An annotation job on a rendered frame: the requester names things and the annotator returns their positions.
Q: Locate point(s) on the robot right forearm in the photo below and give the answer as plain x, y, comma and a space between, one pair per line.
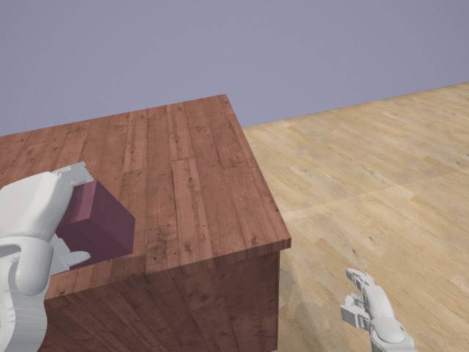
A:
388, 335

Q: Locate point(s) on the table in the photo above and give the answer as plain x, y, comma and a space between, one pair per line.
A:
204, 272

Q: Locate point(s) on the sponge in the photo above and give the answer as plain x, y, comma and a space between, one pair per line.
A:
97, 223

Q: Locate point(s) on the robot right hand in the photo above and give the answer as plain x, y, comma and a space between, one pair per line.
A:
358, 311

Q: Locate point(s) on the robot left hand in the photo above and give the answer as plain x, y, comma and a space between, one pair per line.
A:
35, 205

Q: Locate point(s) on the robot left forearm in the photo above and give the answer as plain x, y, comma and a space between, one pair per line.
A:
25, 263

